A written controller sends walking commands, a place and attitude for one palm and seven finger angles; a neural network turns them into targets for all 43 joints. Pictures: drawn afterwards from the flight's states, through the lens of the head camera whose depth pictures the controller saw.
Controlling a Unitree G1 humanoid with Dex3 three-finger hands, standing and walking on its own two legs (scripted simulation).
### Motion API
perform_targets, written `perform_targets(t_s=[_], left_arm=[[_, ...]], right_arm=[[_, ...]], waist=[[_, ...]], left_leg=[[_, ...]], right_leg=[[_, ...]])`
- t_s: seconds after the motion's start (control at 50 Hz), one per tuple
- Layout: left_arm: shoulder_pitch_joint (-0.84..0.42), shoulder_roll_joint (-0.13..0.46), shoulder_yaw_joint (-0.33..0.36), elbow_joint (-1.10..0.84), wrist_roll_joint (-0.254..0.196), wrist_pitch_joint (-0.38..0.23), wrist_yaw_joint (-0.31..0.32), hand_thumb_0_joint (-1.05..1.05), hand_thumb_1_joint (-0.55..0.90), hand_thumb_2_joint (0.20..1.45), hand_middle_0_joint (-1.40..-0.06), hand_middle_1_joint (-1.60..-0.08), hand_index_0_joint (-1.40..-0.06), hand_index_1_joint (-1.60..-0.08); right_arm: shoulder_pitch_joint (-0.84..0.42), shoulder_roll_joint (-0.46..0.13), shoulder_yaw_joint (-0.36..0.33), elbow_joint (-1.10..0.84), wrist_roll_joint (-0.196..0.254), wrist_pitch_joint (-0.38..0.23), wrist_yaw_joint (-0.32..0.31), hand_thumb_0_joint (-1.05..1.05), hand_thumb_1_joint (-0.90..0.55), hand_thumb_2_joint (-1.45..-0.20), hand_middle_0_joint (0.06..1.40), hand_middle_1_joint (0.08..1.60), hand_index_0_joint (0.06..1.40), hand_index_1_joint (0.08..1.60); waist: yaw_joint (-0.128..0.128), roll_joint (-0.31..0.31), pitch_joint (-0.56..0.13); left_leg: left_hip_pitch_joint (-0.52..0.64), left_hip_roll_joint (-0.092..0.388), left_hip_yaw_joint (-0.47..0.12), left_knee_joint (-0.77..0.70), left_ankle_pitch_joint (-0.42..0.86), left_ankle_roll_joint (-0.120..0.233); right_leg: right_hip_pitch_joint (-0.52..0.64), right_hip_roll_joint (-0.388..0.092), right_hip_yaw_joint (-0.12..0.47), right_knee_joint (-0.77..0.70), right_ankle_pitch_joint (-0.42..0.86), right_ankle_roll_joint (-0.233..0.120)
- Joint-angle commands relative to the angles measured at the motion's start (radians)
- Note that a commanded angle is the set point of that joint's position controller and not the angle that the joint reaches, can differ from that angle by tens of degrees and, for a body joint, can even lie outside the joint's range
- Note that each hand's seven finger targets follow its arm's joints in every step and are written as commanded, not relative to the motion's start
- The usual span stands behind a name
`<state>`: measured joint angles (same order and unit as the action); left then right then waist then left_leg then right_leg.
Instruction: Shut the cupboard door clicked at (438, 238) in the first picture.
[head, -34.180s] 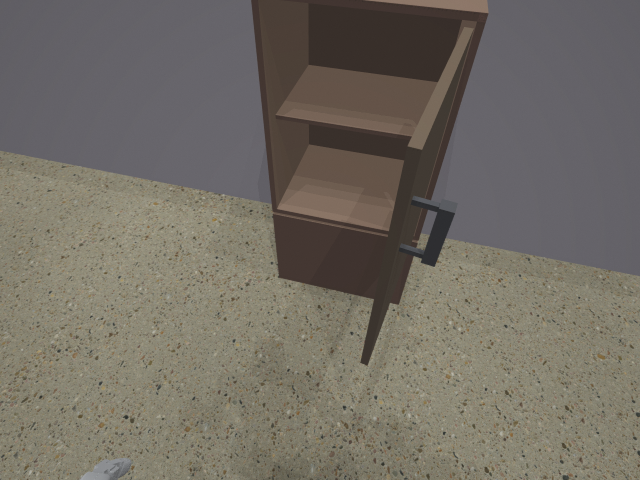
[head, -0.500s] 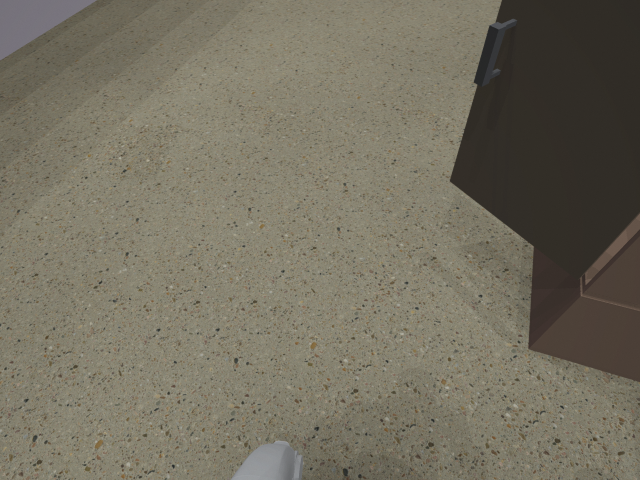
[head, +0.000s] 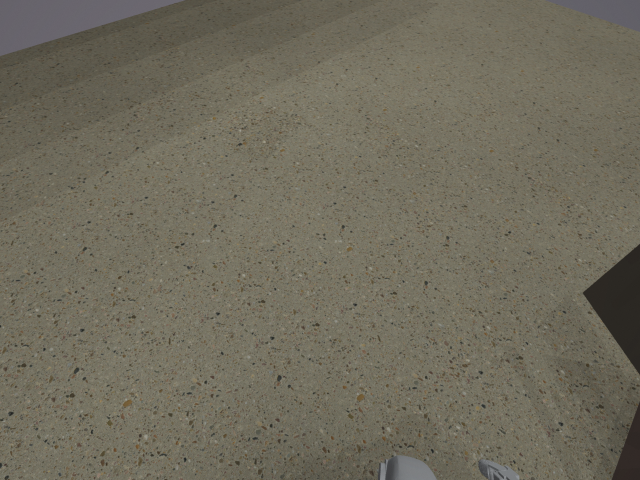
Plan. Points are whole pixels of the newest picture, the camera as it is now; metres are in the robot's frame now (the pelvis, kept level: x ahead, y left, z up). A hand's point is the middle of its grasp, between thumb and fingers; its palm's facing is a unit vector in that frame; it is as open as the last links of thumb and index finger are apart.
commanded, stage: walk to a spot facing it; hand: left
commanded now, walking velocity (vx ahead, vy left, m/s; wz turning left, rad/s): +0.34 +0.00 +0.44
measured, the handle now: out of the picture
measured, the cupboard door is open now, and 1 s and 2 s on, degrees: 54 54 54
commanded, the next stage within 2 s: turn to face it in 0.54 s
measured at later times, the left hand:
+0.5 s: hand (245, 360) +0.30 +0.14 -0.14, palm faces +0.20 -0.96 -0.22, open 7.4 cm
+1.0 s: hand (210, 408) +0.23 +0.18 -0.17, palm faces +0.38 -0.91 -0.18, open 7.4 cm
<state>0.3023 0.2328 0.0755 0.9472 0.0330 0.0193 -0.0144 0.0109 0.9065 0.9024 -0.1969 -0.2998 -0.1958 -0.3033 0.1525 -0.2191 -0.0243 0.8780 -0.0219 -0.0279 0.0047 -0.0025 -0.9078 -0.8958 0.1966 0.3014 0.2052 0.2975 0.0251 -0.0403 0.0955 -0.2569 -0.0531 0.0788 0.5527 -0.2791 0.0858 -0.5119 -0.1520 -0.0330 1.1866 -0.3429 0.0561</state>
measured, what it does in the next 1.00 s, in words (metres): walks ahead, turning left: right foot, then left foot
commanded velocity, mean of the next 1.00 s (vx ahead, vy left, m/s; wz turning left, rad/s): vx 0.08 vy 0.00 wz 0.10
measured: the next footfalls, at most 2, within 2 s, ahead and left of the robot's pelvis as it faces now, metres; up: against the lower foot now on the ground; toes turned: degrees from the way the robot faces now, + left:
right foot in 0.34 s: +0.30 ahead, -0.16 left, +0.00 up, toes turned +3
left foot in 0.74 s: +0.32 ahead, +0.11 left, +0.00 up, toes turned +27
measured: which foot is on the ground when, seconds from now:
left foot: down 0.00-0.34, up 0.36-0.72, down 0.74-1.00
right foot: up 0.00-0.32, down 0.34-0.76, up 0.78-1.00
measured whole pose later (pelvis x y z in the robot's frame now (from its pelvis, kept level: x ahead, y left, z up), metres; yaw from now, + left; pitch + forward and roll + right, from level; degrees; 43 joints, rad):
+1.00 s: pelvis +0.29 +0.00 +0.01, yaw +16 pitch -1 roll -2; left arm 0.31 0.19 0.06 0.98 0.02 0.07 0.00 0.01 0.91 0.90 -0.20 -0.30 -0.19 -0.30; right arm 0.05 -0.14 0.02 0.88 -0.02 0.02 -0.02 0.00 -0.91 -0.90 0.20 0.30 0.21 0.30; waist 0.06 0.00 0.07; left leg -0.26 0.08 0.19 0.54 -0.26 0.05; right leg -0.41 -0.06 -0.03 1.03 -0.49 0.04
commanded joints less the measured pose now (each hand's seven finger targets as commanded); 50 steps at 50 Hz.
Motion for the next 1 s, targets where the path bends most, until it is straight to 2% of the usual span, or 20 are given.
perform_targets(t_s=[0.0, 0.1, 0.22, 0.26, 0.28, 0.3, 0.32, 0.34, 0.42, 0.46, 0.56, 0.64, 0.68, 0.7, 0.72, 0.74, 0.76, 0.82, 0.88, 0.98], left_arm=[[-0.024, 0.071, 0.019, -0.1, 0.002, -0.024, -0.009, 0.0, 0.9, 0.9, -0.2, -0.3, -0.2, -0.3], [-0.169, 0.067, 0.016, -0.157, -0.004, -0.031, -0.013, 0.0, 0.9, 0.9, -0.2, -0.3, -0.2, -0.3], [-0.274, 0.063, 0.009, -0.205, -0.012, -0.048, -0.012, 0.0, 0.9, 0.9, -0.2, -0.3, -0.2, -0.3], [-0.184, 0.07, 0.012, -0.183, -0.013, -0.057, -0.007, 0.0, 0.9, 0.9, -0.2, -0.3, -0.2, -0.3], [-0.071, 0.095, 0.021, -0.152, -0.013, -0.066, -0.002, 0.0, 0.9, 0.9, -0.2, -0.3, -0.2, -0.3], [0.069, 0.167, 0.037, -0.113, -0.004, -0.077, 0.01, 0.0, 0.9, 0.9, -0.2, -0.3, -0.2, -0.3], [0.18, 0.257, 0.059, -0.09, 0.004, -0.078, 0.022, 0.0, 0.9, 0.9, -0.2, -0.3, -0.2, -0.3], [0.164, 0.238, 0.05, -0.093, -0.009, -0.07, 0.031, 0.0, 0.9, 0.9, -0.2, -0.3, -0.2, -0.3], [-0.05, 0.083, 0.009, -0.132, -0.013, -0.067, 0.047, 0.0, 0.9, 0.9, -0.2, -0.3, -0.2, -0.3], [-0.071, 0.082, 0.005, -0.131, -0.01, -0.07, 0.045, 0.0, 0.9, 0.9, -0.2, -0.3, -0.2, -0.3], [-0.059, 0.083, 0.011, -0.109, -0.011, -0.064, 0.044, 0.0, 0.9, 0.9, -0.2, -0.3, -0.2, -0.3], [-0.017, 0.118, 0.019, -0.095, -0.001, -0.056, 0.045, 0.0, 0.9, 0.9, -0.2, -0.3, -0.2, -0.3], [0.002, 0.128, 0.013, -0.079, -0.005, -0.054, 0.045, 0.0, 0.9, 0.9, -0.2, -0.3, -0.2, -0.3], [0.012, 0.107, 0.001, -0.071, -0.01, -0.048, 0.047, 0.0, 0.9, 0.9, -0.2, -0.3, -0.2, -0.3], [0.056, 0.057, -0.015, -0.078, -0.025, -0.04, 0.05, 0.0, 0.9, 0.9, -0.2, -0.3, -0.2, -0.3], [0.066, 0.026, -0.036, -0.076, -0.034, -0.029, 0.056, 0.0, 0.9, 0.9, -0.2, -0.3, -0.2, -0.3], [0.049, 0.044, -0.035, -0.068, -0.025, -0.02, 0.062, 0.0, 0.9, 0.9, -0.2, -0.3, -0.2, -0.3], [0.006, 0.056, -0.023, -0.023, -0.019, 0.001, 0.044, 0.0, 0.9, 0.9, -0.2, -0.3, -0.2, -0.3], [0.034, 0.056, -0.004, -0.011, -0.019, 0.027, 0.026, 0.0, 0.9, 0.9, -0.2, -0.3, -0.2, -0.3], [0.014, 0.033, 0.017, -0.046, -0.008, 0.043, 0.006, 0.0, 0.9, 0.9, -0.2, -0.3, -0.2, -0.3]], right_arm=[[0.091, -0.163, -0.053, -0.016, 0.003, -0.024, -0.014, 0.0, -0.9, -0.9, 0.2, 0.3, 0.2, 0.3], [0.162, -0.145, -0.058, 0.022, 0.003, -0.031, -0.016, 0.0, -0.9, -0.9, 0.2, 0.3, 0.2, 0.3], [0.222, -0.139, -0.064, 0.061, -0.004, -0.028, -0.022, 0.0, -0.9, -0.9, 0.2, 0.3, 0.2, 0.3], [0.211, -0.143, -0.065, 0.063, -0.002, -0.024, -0.025, 0.0, -0.9, -0.9, 0.2, 0.3, 0.2, 0.3], [0.197, -0.141, -0.065, 0.064, 0.006, -0.024, -0.024, 0.0, -0.9, -0.9, 0.2, 0.3, 0.2, 0.3], [0.203, -0.115, -0.064, 0.057, 0.019, -0.029, -0.014, 0.0, -0.9, -0.9, 0.2, 0.3, 0.2, 0.3], [0.269, -0.051, -0.057, 0.038, 0.026, -0.032, -0.019, 0.0, -0.9, -0.9, 0.2, 0.3, 0.2, 0.3], [0.261, -0.088, -0.061, 0.034, 0.018, -0.018, -0.021, 0.0, -0.9, -0.9, 0.2, 0.3, 0.2, 0.3], [0.155, -0.044, -0.053, 0.036, 0.01, 0.02, 0.001, 0.0, -0.9, -0.9, 0.2, 0.3, 0.2, 0.3], [0.169, -0.016, -0.047, 0.035, 0.005, 0.046, 0.013, 0.0, -0.9, -0.9, 0.2, 0.3, 0.2, 0.3], [0.103, -0.004, -0.041, 0.005, 0.001, 0.067, 0.027, 0.0, -0.9, -0.9, 0.2, 0.3, 0.2, 0.3], [0.009, -0.006, -0.025, -0.038, 0.002, 0.051, 0.029, 0.0, -0.9, -0.9, 0.2, 0.3, 0.2, 0.3], [0.058, -0.019, -0.021, -0.022, -0.001, 0.036, 0.02, 0.0, -0.9, -0.9, 0.2, 0.3, 0.2, 0.3], [0.137, -0.058, -0.028, 0.003, -0.007, 0.025, 0.019, 0.0, -0.9, -0.9, 0.2, 0.3, 0.2, 0.3], [0.211, -0.174, -0.046, 0.013, -0.015, 0.01, 0.008, 0.0, -0.9, -0.9, 0.2, 0.3, 0.2, 0.3], [0.229, -0.23, -0.054, 0.021, -0.002, 0.012, -0.013, 0.0, -0.9, -0.9, 0.2, 0.3, 0.2, 0.3], [0.174, -0.215, -0.041, 0.02, -0.006, 0.021, -0.02, 0.0, -0.9, -0.9, 0.2, 0.3, 0.2, 0.3], [0.036, -0.16, -0.024, -0.016, -0.007, 0.017, -0.045, 0.0, -0.9, -0.9, 0.2, 0.3, 0.2, 0.3], [-0.025, -0.154, -0.024, -0.024, -0.004, 0.033, -0.046, 0.0, -0.9, -0.9, 0.2, 0.3, 0.2, 0.3], [-0.033, -0.149, -0.044, -0.026, -0.007, 0.048, -0.039, 0.0, -0.9, -0.9, 0.2, 0.3, 0.2, 0.3]], waist=[[-0.029, 0.136, -0.017], [-0.049, 0.128, 0.001], [-0.07, 0.148, -0.013], [-0.026, 0.128, -0.059], [0.03, 0.088, -0.117], [0.085, -0.049, -0.212], [0.098, -0.289, -0.368], [0.081, -0.251, -0.339], [-0.015, -0.062, -0.164], [-0.05, -0.101, -0.13], [-0.061, -0.136, -0.105], [-0.019, -0.128, -0.099], [-0.039, -0.086, -0.137], [-0.072, -0.003, -0.191], [-0.09, 0.276, -0.284], [-0.096, 0.376, -0.345], [-0.086, 0.258, -0.305], [-0.057, 0.237, -0.171], [-0.023, 0.167, -0.119], [-0.024, 0.171, -0.06]], left_leg=[[0.03, 0.253, -0.304, -0.365, -0.008, 0.107], [0.118, 0.247, -0.303, -0.366, 0.103, 0.128], [0.172, 0.244, -0.299, -0.248, 0.384, 0.101], [0.134, 0.221, -0.29, -0.155, 0.469, 0.072], [0.053, 0.193, -0.279, -0.022, 0.473, 0.04], [-0.13, 0.112, -0.219, 0.2, 0.354, -0.006], [-0.304, -0.052, -0.105, 0.54, -0.289, -0.069], [-0.326, 0.01, -0.137, 0.725, -0.359, -0.069], [-0.346, 0.125, -0.132, 0.775, -0.14, -0.103], [-0.31, 0.118, -0.094, 0.701, -0.094, -0.114], [-0.302, 0.122, -0.023, 0.486, -0.023, -0.124], [-0.213, 0.097, 0.014, 0.225, -0.037, -0.1], [-0.043, 0.057, 0.024, 0.055, 0.069, -0.085], [0.157, 0.09, -0.004, -0.059, 0.289, -0.078], [0.353, 0.316, -0.258, -0.061, 0.727, 0.01], [0.362, 0.473, -0.382, -0.097, 1.043, 0.129], [0.27, 0.475, -0.293, -0.107, 0.86, 0.156], [0.176, 0.422, -0.205, -0.158, 0.673, 0.104], [0.096, 0.407, -0.103, -0.199, 0.457, 0.085], [0.031, 0.415, -0.064, -0.271, 0.084, 0.063]], right_leg=[[-0.122, -0.003, 0.022, -0.084, 0.134, 0.017], [-0.177, 0.009, 0.027, -0.264, 0.225, 0.03], [-0.039, 0.078, -0.004, -0.519, 0.195, 0.002], [0.151, 0.117, -0.025, -0.614, 0.202, -0.015], [0.364, 0.11, -0.008, -0.699, 0.251, -0.027], [0.65, -0.029, 0.125, -0.735, 0.323, -0.074], [0.852, -0.346, 0.433, -0.784, 0.536, -0.18], [0.738, -0.385, 0.446, -0.814, 0.562, -0.226], [0.448, -0.249, 0.079, -0.822, 0.628, -0.184], [0.355, -0.213, -0.03, -0.841, 0.646, -0.154], [0.373, -0.187, -0.161, -0.841, 0.674, -0.143], [0.403, -0.208, -0.153, -0.754, 0.728, -0.147], [0.378, -0.179, -0.148, -0.67, 0.72, -0.133], [0.288, -0.136, -0.158, -0.557, 0.572, -0.097], [0.122, -0.002, -0.191, -0.394, 0.126, -0.024], [0.101, 0.067, -0.078, -0.237, -0.38, -0.007], [0.149, 0.06, 0.001, -0.175, -0.385, -0.038], [0.061, 0.058, 0.054, -0.129, -0.224, -0.023], [0.076, 0.071, 0.035, -0.116, -0.164, -0.019], [0.061, 0.079, -0.022, -0.194, -0.105, -0.012]])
